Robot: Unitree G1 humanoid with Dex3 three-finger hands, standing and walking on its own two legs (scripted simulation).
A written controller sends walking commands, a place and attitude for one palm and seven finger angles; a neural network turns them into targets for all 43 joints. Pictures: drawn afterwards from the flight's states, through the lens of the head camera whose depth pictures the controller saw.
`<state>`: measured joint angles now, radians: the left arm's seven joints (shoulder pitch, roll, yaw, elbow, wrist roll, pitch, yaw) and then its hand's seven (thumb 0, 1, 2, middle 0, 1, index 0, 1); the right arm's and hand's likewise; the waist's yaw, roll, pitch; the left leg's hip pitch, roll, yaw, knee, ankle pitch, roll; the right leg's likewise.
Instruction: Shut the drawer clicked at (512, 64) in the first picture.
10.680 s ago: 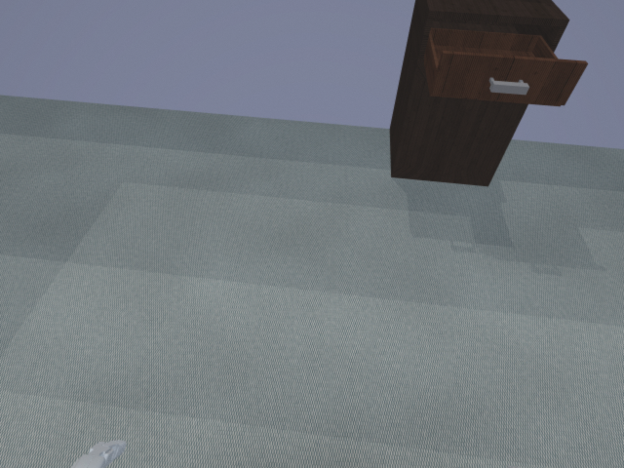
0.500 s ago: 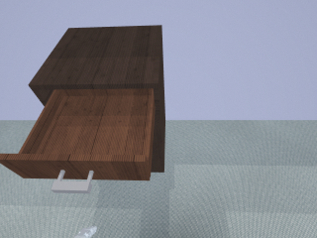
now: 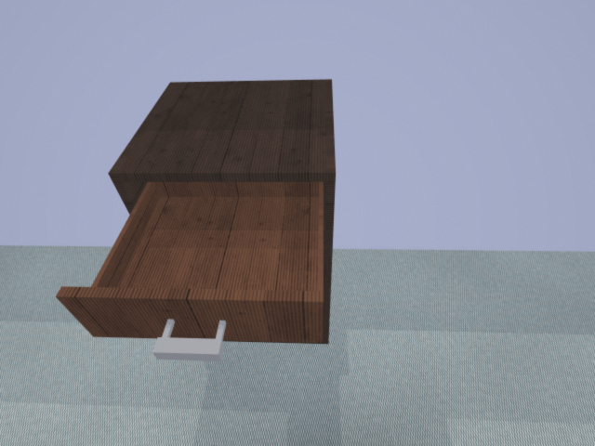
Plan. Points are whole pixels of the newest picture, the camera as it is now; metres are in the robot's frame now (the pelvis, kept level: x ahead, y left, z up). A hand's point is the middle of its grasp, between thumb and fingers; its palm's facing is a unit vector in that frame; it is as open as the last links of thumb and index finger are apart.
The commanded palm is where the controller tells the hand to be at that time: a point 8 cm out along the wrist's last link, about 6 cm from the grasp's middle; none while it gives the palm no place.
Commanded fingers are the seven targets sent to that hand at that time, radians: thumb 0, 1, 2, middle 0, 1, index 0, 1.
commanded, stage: come to a stop and stand still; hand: left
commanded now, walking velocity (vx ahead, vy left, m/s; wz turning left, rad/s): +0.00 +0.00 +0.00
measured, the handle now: (192, 337) +0.31 +0.21 -0.08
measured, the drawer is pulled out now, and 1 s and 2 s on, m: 0.29 0.29 0.29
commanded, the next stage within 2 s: look again from close up in 0.22 s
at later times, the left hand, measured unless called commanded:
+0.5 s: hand out of the picture +0.04 +0.16 -0.15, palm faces +0.01 -0.97 -0.23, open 7.3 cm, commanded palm none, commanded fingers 0.00 0.90 0.90 -0.20 -0.30 -0.20 -0.30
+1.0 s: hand out of the picture +0.10 +0.13 -0.15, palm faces +0.01 -0.97 -0.24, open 7.3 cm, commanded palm none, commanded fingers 0.00 0.90 0.90 -0.20 -0.30 -0.20 -0.30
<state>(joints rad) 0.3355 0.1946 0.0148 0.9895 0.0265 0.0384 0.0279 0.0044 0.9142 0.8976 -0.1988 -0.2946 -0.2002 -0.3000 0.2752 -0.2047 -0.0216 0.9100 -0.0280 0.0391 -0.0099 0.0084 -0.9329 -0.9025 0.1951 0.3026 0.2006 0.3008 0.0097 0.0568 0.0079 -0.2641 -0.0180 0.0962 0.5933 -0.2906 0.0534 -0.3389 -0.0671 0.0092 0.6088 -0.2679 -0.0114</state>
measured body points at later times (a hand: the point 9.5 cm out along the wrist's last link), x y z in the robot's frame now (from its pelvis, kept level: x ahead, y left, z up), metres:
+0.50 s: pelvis +0.04 -0.02 +0.01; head +0.05 -0.04 +0.46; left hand +0.04 +0.21 -0.14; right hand +0.05 -0.24 -0.16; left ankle +0.02 +0.08 -0.73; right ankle +0.07 -0.15 -0.73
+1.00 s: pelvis +0.06 -0.05 +0.01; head +0.07 -0.06 +0.46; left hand +0.10 +0.19 -0.13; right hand +0.07 -0.28 -0.15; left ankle +0.02 +0.08 -0.73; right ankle +0.07 -0.15 -0.73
